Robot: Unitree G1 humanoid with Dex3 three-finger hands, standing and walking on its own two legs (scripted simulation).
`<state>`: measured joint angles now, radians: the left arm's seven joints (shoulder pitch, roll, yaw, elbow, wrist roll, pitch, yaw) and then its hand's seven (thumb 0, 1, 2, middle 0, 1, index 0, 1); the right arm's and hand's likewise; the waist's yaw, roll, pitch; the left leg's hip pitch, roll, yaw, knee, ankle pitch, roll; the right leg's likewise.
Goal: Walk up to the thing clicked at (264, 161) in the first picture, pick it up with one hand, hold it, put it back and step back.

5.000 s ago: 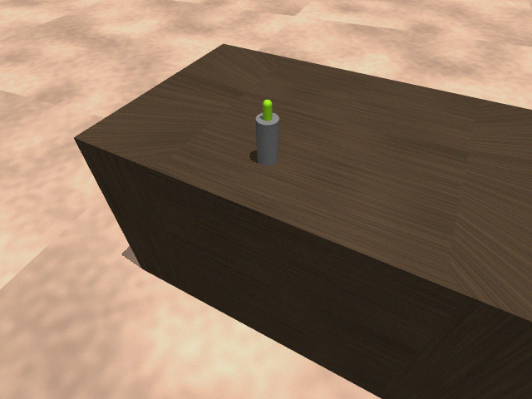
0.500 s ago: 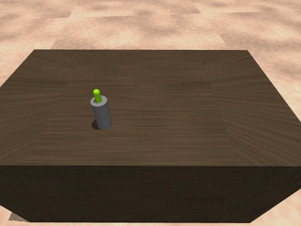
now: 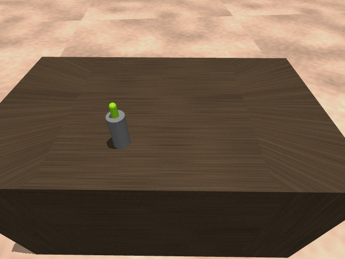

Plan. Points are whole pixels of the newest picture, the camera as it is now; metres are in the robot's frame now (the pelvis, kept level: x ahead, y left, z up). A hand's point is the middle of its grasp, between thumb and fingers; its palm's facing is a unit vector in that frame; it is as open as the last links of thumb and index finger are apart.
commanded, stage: stand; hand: left
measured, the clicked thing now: (117, 124) +0.53 +0.19 +0.00
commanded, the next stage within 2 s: rise first in 0.84 s
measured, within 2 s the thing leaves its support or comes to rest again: neither
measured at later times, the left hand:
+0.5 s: hand out of the picture +0.07 +0.26 -0.16, palm faces -0.03 -0.94 -0.35, open 7.4 cm
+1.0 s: hand out of the picture +0.08 +0.25 -0.16, palm faces +0.02 -0.94 -0.35, open 7.6 cm
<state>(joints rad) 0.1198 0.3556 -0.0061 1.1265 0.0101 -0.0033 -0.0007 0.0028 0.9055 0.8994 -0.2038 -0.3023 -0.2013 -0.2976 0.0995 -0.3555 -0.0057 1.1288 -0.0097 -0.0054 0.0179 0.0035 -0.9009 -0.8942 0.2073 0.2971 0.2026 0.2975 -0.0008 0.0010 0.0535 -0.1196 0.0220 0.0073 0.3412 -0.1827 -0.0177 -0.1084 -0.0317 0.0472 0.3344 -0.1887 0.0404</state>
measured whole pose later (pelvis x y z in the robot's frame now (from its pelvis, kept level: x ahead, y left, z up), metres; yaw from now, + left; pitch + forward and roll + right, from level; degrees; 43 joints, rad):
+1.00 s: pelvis +0.00 +0.00 +0.00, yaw +1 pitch -1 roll +0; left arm 0.13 0.35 0.00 1.05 -0.03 0.00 0.01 0.00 0.88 0.88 -0.18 -0.28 -0.18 -0.28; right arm 0.12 -0.35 0.00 1.05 0.03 -0.02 0.00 0.01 -0.88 -0.87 0.19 0.27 0.18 0.27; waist -0.01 0.00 0.06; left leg -0.16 0.02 0.00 0.38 -0.20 -0.02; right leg -0.14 -0.03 0.04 0.37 -0.21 0.04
